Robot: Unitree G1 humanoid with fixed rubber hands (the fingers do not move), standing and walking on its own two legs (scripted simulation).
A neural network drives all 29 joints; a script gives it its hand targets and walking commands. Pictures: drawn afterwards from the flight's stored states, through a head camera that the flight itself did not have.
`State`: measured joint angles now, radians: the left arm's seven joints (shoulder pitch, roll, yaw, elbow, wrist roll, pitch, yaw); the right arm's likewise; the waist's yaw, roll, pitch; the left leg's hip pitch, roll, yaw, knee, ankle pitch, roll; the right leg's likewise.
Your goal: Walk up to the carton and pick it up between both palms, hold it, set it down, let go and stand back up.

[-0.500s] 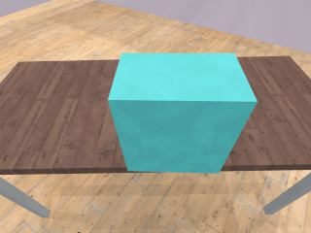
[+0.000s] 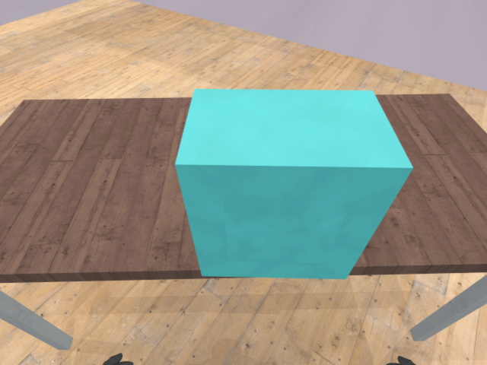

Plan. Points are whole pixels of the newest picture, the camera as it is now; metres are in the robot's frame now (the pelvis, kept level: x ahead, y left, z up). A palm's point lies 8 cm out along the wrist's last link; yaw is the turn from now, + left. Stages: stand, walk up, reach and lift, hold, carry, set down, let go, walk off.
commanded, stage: walk up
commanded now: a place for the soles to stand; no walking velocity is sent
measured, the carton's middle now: (277, 193) +0.38 -0.04 +0.09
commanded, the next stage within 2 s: reach and lift in 1.12 s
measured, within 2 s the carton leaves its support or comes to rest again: neither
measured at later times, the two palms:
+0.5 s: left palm out of the picture +0.10 +0.27 -0.10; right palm out of the picture +0.07 -0.25 -0.10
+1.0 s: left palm out of the picture +0.08 +0.28 -0.10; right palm out of the picture +0.09 -0.23 -0.10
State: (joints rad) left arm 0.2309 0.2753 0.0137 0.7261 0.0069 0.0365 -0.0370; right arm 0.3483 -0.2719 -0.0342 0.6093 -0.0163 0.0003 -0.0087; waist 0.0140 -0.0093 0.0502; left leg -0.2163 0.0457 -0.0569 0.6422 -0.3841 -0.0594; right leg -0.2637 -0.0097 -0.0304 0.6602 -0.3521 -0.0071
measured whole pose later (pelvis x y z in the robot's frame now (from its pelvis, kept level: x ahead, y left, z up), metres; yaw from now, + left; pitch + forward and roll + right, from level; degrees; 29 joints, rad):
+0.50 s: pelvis +0.00 +0.01 +0.00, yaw -1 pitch -3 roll +0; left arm 0.26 0.25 0.01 0.72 0.00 0.02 -0.02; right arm 0.36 -0.26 -0.03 0.66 -0.01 0.00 0.01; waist 0.00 0.01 0.04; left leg -0.20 0.03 -0.04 0.61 -0.37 -0.04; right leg -0.25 -0.02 -0.01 0.62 -0.33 0.02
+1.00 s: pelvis -0.01 +0.02 +0.00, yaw -1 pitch -3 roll +0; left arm 0.29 0.25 0.01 0.73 0.01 0.01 -0.01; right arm 0.30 -0.26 -0.02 0.66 -0.01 0.01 0.01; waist 0.01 0.01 0.06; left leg -0.20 0.02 -0.03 0.63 -0.37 -0.02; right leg -0.25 -0.04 0.00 0.62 -0.32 0.03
